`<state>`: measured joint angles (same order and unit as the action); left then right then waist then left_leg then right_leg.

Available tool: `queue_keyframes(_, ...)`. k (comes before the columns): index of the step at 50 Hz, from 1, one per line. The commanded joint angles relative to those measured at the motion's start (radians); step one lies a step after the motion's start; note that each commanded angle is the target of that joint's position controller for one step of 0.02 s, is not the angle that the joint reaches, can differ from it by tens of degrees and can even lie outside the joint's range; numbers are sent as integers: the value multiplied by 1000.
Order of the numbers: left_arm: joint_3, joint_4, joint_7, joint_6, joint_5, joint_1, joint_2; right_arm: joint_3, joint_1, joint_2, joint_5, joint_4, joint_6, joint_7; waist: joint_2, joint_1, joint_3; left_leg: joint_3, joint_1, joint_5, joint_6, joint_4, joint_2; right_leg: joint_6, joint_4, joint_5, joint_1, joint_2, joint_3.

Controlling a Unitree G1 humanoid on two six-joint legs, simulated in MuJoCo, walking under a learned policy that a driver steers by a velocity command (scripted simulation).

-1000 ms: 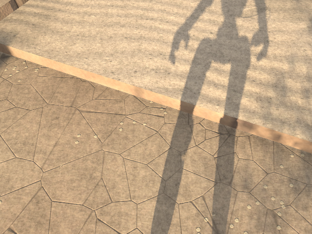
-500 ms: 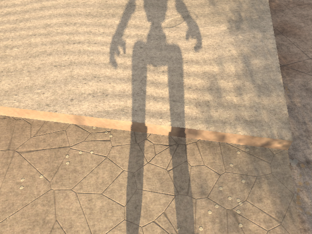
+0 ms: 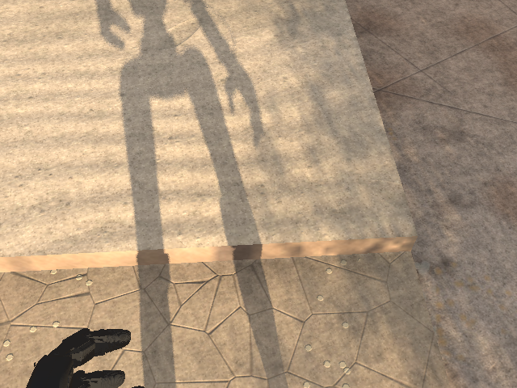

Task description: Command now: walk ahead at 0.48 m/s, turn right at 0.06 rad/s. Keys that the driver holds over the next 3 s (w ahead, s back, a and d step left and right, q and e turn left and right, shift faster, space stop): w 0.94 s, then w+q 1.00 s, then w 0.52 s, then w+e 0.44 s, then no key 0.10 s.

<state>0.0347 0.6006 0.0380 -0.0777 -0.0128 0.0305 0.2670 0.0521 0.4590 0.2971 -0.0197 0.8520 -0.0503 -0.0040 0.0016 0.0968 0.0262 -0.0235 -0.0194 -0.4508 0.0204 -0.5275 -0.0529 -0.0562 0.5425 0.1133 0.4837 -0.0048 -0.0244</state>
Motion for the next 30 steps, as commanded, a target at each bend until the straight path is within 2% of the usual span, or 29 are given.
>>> queue_keyframes(1, 85, 45, -14, 8, 10, 460, 242, -8, 18, 64, 6, -105, -51, 0, -259, -227, -440, -91, -687, -103, -27, -721, 72, -267, -226, 263, -918, 401, 782)
queue_keyframes(2, 64, 47, -14, 8, 7, 384, 192, 16, -78, 142, -23, -130, -59, 8, -185, -214, -256, -87, -781, -48, -40, -780, 11, -219, -245, 300, -791, 365, 644)
queue_keyframes(3, 54, 39, -14, 8, 6, 315, 164, 13, -144, 138, -22, -145, -62, 9, -121, -189, -154, -56, -773, 43, -49, -747, -35, -194, -260, 235, -647, 322, 513)
queue_keyframes(4, 45, 39, -11, 7, 12, 259, 139, 13, -172, 125, -3, -147, -60, 8, -76, -158, -82, -42, -742, 110, -44, -690, -62, -185, -292, 140, -520, 278, 425)
queue_keyframes(5, 39, 36, -8, 1, 21, 222, 119, 16, -159, 115, 7, -142, -51, 8, -95, -120, -54, -49, -681, 159, -40, -646, -88, -176, -325, 65, -427, 242, 360)
queue_keyframes(7, 41, 44, -6, -12, 17, 194, 112, 10, -122, 77, 8, -124, -32, 11, -106, -83, -45, -38, -611, 206, -24, -612, -94, -187, -377, -21, -337, 216, 288)
queue_keyframes(9, 46, 66, -8, -26, 11, 201, 127, 7, -156, 68, 15, -136, -19, 6, -83, -73, -15, -32, -638, 267, -4, -547, -97, -197, -408, -101, -305, 211, 229)
queue_keyframes(11, 49, 88, -14, -27, 11, 227, 138, 3, -237, 62, 22, -162, -21, 5, -57, -91, 14, -32, -675, 370, 7, -422, -98, -192, -420, -157, -314, 201, 183)
queue_keyframes(15, 55, 123, -28, -18, 0, 287, 171, -12, -396, 35, 13, -201, -41, 26, -45, -148, 45, 9, -604, 570, -2, -144, -54, -153, -436, -133, -319, 172, 106)
queue_keyframes(18, 60, 162, -31, -6, -8, 352, 190, -13, -481, 45, 4, -233, -48, 43, -40, -176, 63, 2, -616, 578, -21, -47, -35, -148, -413, -120, -419, 215, 119)
queue_keyframes(21, 66, 189, -39, 12, -11, 376, 200, -7, -514, 63, 6, -256, -53, 56, -44, -166, 56, -1, -625, 478, -57, 14, -18, -125, -344, -211, -542, 256, 131)
queue_keyframes(22, 68, 193, -42, 17, -10, 371, 207, -3, -495, 74, 7, -254, -54, 57, -55, -150, 36, 10, -584, 434, -70, 24, -4, -114, -308, -295, -567, 259, 129)
queue_keyframes(23, 71, 193, -44, 22, -6, 361, 217, 6, -445, 95, 8, -243, -55, 54, -75, -120, -4, 35, -501, 393, -87, 29, 25, -101, -240, -457, -581, 249, 120)
queue_keyframes(24, 68, 194, -47, 29, -3, 346, 215, 24, -328, 126, 10, -213, -54, 46, -74, -54, -83, 69, -334, 396, -115, 56, 58, -80, -92, -608, -565, 211, 88)
queue_keyframes(25, 51, 181, -51, 31, 10, 349, 181, 45, -161, 178, 15, -172, -52, 35, -56, 17, -213, 20, -53, 438, -158, 13, 3, -47, 129, -539, -434, 164, 56)
queue_keyframes(26, 16, 151, -42, 14, 14, 465, 75, 70, -41, 281, 39, -156, -47, 29, 148, -3, -389, -406, 388, 316, -312, 8, -265, 30, 535, -143, -15, 26, 5)
queue_keyframes(27, 11, 174, -37, -5, 10, 455, 78, 56, -6, 217, 18, -139, -42, 31, 245, 14, -465, -710, 465, 190, -360, 171, -338, 46, 715, 447, 158, -60, 120)
queue_keyframes(28, 36, 149, -29, -20, -20, 362, 170, 37, -69, 170, 11, -147, -40, 29, 169, 18, -310, -602, 354, 106, -309, 207, -309, 33, 783, 417, 262, 4, 157)
queue_keyframes(29, 34, 126, -27, -27, -30, 281, 173, 29, -142, 146, 14, -160, -37, 25, 104, -4, -192, -468, 202, 152, -280, 229, -275, 24, 752, 332, 271, 57, 119)
queue_keyframes(30, 33, 115, -30, -27, -15, 239, 161, 21, -197, 124, 21, -160, -39, 27, 49, -36, -103, -374, 53, 247, -269, 265, -237, 27, 681, 264, 244, 95, 96)
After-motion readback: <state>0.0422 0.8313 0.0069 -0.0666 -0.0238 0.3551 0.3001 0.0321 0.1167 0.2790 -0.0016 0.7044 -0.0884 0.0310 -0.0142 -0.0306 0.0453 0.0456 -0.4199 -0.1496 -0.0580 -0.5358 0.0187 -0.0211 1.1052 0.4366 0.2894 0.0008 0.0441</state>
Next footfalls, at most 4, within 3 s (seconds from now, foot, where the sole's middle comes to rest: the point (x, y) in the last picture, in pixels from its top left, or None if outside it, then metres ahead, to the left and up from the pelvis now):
0.50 left None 0.46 0.12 -0.76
1.02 right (292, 295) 0.68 -0.12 -0.76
1.46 left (186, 205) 0.96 0.15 -0.68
2.02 right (200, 122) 1.31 0.10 -0.68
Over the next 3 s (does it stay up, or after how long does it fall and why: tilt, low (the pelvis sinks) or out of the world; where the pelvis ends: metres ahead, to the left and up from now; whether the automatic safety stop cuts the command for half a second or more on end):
stays up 1.53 0.41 0.09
